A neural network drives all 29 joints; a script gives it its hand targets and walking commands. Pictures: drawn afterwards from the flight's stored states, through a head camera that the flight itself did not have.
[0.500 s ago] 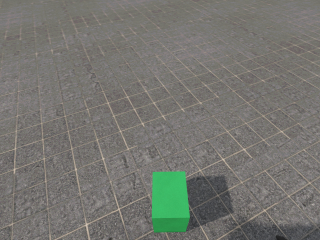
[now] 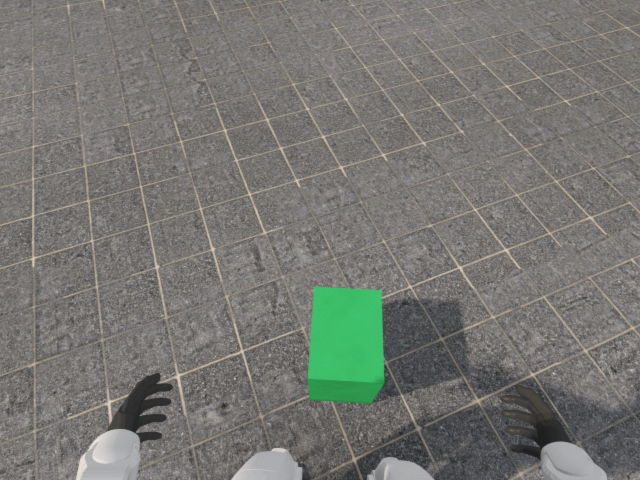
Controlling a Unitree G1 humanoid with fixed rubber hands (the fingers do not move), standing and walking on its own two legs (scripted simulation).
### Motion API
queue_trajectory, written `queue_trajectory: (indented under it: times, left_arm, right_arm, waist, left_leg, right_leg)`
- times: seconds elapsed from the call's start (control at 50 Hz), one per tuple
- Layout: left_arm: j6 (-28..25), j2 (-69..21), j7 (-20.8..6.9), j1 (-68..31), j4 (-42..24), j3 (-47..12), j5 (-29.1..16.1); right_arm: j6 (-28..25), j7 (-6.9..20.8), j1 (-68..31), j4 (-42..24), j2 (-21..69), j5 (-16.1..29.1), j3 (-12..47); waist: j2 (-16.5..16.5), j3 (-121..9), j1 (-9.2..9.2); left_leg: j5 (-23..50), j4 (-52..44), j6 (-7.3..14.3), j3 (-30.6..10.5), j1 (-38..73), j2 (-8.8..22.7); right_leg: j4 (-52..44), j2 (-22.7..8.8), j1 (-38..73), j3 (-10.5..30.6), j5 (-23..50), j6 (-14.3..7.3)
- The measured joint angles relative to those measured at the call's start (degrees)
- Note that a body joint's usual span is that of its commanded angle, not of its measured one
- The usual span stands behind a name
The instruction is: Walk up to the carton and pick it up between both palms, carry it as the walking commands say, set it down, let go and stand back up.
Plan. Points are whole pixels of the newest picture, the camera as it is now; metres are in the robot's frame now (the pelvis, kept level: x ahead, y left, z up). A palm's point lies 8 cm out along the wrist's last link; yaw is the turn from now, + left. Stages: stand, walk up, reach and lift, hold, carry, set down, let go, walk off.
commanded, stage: reach and lift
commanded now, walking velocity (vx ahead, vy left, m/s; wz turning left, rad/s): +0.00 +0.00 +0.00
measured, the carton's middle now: (343, 347) +0.46 -0.03 -0.62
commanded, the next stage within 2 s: none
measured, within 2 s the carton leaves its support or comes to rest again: neither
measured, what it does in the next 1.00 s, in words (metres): lowers itself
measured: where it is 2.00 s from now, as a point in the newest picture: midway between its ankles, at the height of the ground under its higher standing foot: outside the picture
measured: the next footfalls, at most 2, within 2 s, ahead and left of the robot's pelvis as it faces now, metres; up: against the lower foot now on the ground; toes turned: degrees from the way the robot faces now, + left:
none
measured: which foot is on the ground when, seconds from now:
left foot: down 0.00-1.00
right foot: down 0.00-1.00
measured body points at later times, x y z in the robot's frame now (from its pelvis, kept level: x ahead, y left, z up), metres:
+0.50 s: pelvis -0.02 -0.01 -0.05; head +0.16 -0.02 +0.36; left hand +0.32 +0.23 -0.15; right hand +0.29 -0.27 -0.15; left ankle +0.04 +0.10 -0.72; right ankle +0.02 -0.13 -0.72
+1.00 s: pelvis -0.06 -0.02 -0.09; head +0.23 -0.02 +0.25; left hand +0.45 +0.17 -0.20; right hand +0.43 -0.23 -0.20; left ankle +0.04 +0.10 -0.72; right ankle +0.02 -0.12 -0.72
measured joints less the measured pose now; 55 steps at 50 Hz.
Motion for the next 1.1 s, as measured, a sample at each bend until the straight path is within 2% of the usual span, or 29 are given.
queue_trajectory:
  times: [0.14,0.36,0.54,0.76,0.98,1.1]
  left_arm:
    - [-2.7,1.2,0.2,-0.7,1.6,0.0,-1.0]
    - [-3.5,2.3,0.7,-14.7,5.9,-0.8,-3.9]
    - [-3.5,0.5,1.9,-28.4,10.1,1.6,-5.6]
    - [-1.7,3.1,2.8,-47.6,14.4,2.8,-7.4]
    - [-4.5,1.8,4.2,-61.9,21.1,4.3,-7.0]
    - [-7.0,1.0,4.8,-66.4,22.6,6.4,-6.0]
  right_arm:
    - [-3.1,-0.1,-1.0,-0.5,0.6,0.3,-2.8]
    - [-3.5,-1.2,-10.4,0.3,-0.3,3.8,-3.0]
    - [-2.6,-1.9,-25.4,3.2,-1.5,4.9,-2.2]
    - [-0.2,-4.3,-45.8,8.0,-1.1,7.7,-3.4]
    - [-3.1,-5.8,-59.3,14.2,0.8,7.2,-6.8]
    - [-5.1,-6.2,-63.2,14.5,0.9,6.3,-7.9]
  waist:
    - [2.6,-4.2,-1.81]
    - [3.1,-8.5,-2.36]
    - [2.0,-7.2,-2.77]
    - [0.8,-3.9,-3.11]
    - [1.0,-6.4,-4.02]
    - [1.0,-7.9,-3.99]
  left_leg:
    - [-3.5,7.7,-0.1,-1.2,-11.2,0.3]
    - [-5.4,15.5,-0.5,-0.3,-25.5,1.2]
    - [-2.7,17.9,-0.9,0.6,-37.0,1.4]
    - [0.8,20.2,-1.8,-0.3,-49.2,1.0]
    - [0.8,23.9,-2.2,-0.9,-60.1,0.9]
    - [0.6,24.6,-2.4,-0.7,-65.0,1.0]
  right_leg:
    - [5.6,0.5,-9.9,-1.4,-2.8,0.1]
    - [13.8,1.5,-24.7,-0.8,-4.5,-0.1]
    - [17.8,1.7,-37.2,0.0,-2.3,-0.1]
    - [21.2,1.4,-49.6,-1.1,0.2,-0.8]
    - [25.1,1.3,-60.5,-1.9,0.0,-1.2]
    - [26.1,1.5,-65.6,-1.6,-0.2,-1.3]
